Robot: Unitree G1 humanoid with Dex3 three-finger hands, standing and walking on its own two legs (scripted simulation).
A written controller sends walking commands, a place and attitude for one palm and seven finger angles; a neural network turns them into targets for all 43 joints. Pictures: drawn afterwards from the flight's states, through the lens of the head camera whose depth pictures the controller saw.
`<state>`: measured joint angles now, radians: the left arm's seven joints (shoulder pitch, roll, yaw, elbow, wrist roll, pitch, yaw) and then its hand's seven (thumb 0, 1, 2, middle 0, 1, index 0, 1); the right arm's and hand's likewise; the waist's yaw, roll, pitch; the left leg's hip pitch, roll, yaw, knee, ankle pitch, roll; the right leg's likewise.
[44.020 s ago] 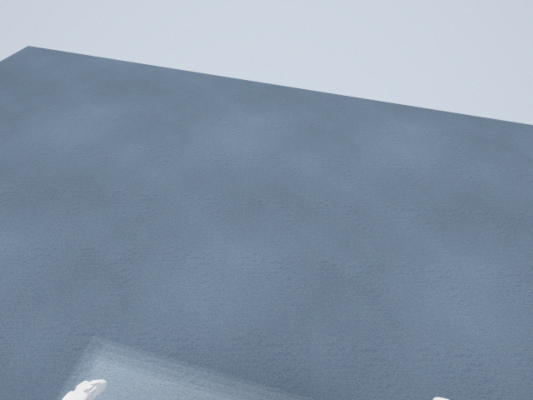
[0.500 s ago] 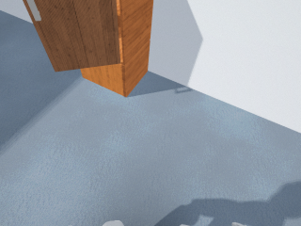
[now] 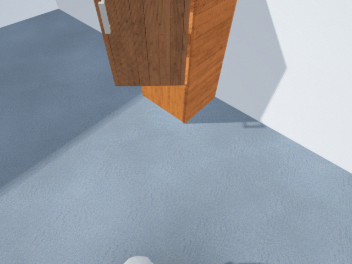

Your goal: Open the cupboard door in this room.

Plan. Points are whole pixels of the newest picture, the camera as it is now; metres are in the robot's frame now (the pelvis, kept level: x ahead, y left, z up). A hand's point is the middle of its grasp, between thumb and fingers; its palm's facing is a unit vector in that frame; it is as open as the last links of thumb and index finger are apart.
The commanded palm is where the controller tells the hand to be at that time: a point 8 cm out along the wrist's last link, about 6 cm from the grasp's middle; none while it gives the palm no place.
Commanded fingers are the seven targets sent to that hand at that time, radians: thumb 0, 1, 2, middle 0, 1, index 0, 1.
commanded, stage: take the last steps up to it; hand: left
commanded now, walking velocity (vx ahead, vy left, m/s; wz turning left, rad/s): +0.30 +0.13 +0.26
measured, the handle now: (105, 16) +1.06 +0.39 +0.03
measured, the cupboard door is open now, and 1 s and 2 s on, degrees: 44 44 44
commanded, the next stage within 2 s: come to a stop and stand still in 1.48 s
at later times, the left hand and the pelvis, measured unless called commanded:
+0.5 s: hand out of the picture +0.13 +0.21 -0.17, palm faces +0.15 -0.97 -0.20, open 7.4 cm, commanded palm none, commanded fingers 0.00 0.90 0.90 -0.20 -0.30 -0.20 -0.30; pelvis +0.08 +0.01 -0.01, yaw +6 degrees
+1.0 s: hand (90, 198) +0.30 +0.28 -0.16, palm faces +0.11 -0.98 -0.17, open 7.4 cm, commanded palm none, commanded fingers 0.00 0.90 0.90 -0.20 -0.30 -0.20 -0.30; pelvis +0.24 +0.08 +0.01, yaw +4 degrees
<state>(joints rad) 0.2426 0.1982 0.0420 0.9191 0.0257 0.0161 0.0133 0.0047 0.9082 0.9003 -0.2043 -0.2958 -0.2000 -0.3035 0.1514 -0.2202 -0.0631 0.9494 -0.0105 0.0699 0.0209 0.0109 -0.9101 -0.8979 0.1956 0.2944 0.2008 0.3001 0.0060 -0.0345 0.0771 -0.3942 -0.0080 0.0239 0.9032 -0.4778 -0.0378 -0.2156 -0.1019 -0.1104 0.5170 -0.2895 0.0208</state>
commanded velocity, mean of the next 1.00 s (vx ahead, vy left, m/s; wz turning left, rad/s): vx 0.30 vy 0.05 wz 0.05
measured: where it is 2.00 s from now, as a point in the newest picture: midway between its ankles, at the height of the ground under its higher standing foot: (161, 203)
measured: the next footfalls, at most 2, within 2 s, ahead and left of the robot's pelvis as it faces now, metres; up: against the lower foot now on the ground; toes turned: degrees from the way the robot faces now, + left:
left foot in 0.08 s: +0.04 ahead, +0.12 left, +0.00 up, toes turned +4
right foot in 0.42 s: +0.14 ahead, -0.11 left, +0.00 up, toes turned -1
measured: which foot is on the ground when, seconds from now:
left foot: up 0.00-0.06, down 0.08-0.42, up 0.44-0.70, down 0.72-1.00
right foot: down 0.00-0.08, up 0.10-0.40, down 0.42-0.72, up 0.74-1.00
